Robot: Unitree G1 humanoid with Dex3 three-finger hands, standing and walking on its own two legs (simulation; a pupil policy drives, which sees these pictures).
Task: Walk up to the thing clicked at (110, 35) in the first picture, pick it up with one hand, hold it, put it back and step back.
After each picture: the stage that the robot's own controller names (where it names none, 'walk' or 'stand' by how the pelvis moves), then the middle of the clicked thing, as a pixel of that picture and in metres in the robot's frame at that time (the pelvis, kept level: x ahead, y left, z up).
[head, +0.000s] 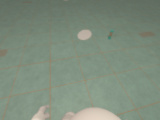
stand; (110, 34) +2.06 -0.54 -0.66
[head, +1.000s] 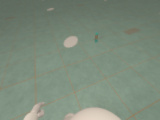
walk; (96, 37) +1.95 -0.05 -0.62
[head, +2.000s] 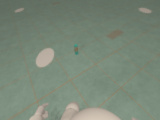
walk; (76, 49) +1.29 +0.36 -0.65
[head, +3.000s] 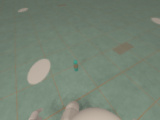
walk; (75, 66) +0.87 +0.28 -0.65
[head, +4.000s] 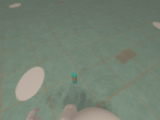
walk; (74, 78) +0.60 +0.20 -0.63
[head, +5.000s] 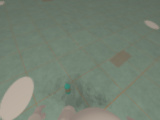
stand; (67, 89) +0.41 +0.22 -0.64
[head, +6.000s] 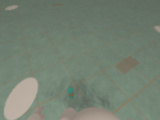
stand; (70, 93) +0.39 +0.19 -0.64
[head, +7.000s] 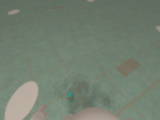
stand; (70, 97) +0.35 +0.21 -0.65
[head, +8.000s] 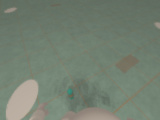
stand; (70, 94) +0.37 +0.21 -0.65
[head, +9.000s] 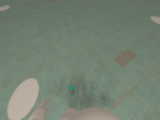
stand; (71, 90) +0.40 +0.20 -0.64
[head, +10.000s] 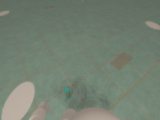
stand; (67, 93) +0.39 +0.25 -0.64
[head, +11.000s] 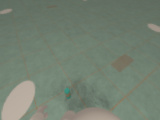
stand; (67, 93) +0.39 +0.24 -0.66
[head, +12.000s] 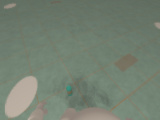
stand; (69, 91) +0.39 +0.22 -0.65
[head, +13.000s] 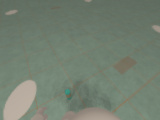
stand; (68, 94) +0.38 +0.24 -0.65
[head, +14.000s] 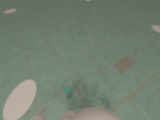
stand; (68, 94) +0.39 +0.23 -0.65
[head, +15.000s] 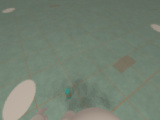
stand; (68, 94) +0.38 +0.24 -0.66
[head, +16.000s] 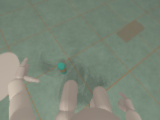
go down; (62, 69) +0.41 +0.26 -0.42
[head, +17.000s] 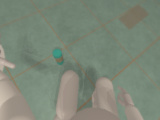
go down; (58, 58) +0.43 +0.29 -0.27
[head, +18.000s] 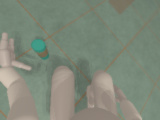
close in; (42, 51) +0.40 +0.32 -0.19
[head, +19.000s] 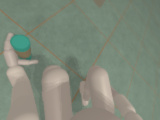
close; (23, 51) +0.39 +0.34 -0.15
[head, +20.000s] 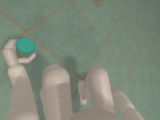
lift; (24, 51) +0.38 +0.33 -0.15
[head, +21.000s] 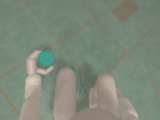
lift; (44, 62) +0.31 +0.30 -0.07
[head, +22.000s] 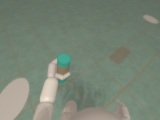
lift; (62, 70) +0.32 +0.18 +0.06
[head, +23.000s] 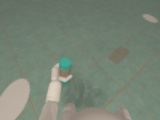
hold; (65, 73) +0.32 +0.17 +0.02
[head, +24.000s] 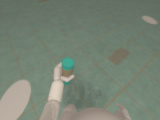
hold; (67, 73) +0.32 +0.16 +0.02
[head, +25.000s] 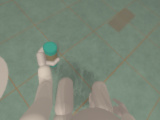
crouch; (51, 56) +0.41 +0.25 -0.06
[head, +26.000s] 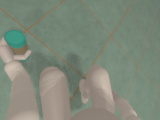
lower; (20, 49) +0.40 +0.34 -0.17
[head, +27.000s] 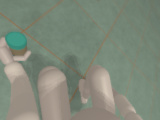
lower; (19, 50) +0.40 +0.34 -0.15
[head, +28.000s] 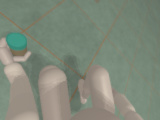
lower; (19, 50) +0.39 +0.34 -0.16
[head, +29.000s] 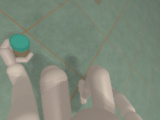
lower; (21, 51) +0.38 +0.34 -0.16
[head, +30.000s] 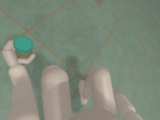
loosen; (24, 52) +0.38 +0.33 -0.16
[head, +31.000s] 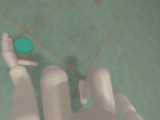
withdraw; (24, 53) +0.38 +0.33 -0.16
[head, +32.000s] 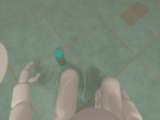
walk; (60, 59) +0.42 +0.29 -0.25
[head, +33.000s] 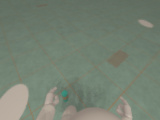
stand; (65, 96) +0.35 +0.24 -0.58
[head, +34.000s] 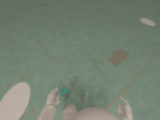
stand; (65, 94) +0.36 +0.26 -0.60
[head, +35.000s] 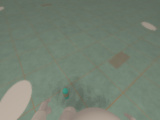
stand; (66, 94) +0.37 +0.25 -0.62
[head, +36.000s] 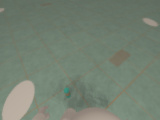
walk; (67, 93) +0.37 +0.25 -0.65
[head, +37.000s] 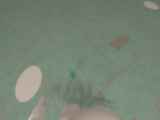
walk; (72, 73) +0.57 +0.24 -0.64
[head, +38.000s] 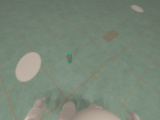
walk; (69, 58) +0.87 +0.29 -0.64
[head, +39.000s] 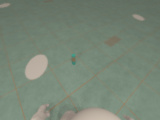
stand; (73, 59) +1.00 +0.28 -0.65
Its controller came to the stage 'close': yes
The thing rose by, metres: 0.67
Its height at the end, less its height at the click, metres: +0.00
